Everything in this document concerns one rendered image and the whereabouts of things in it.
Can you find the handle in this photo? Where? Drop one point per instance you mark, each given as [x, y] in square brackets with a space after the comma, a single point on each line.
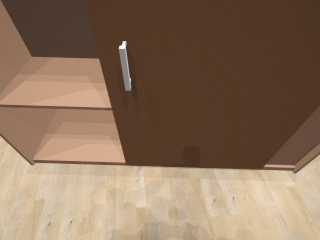
[125, 66]

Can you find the wardrobe door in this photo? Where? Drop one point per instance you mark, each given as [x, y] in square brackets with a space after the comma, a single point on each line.
[303, 141]
[214, 83]

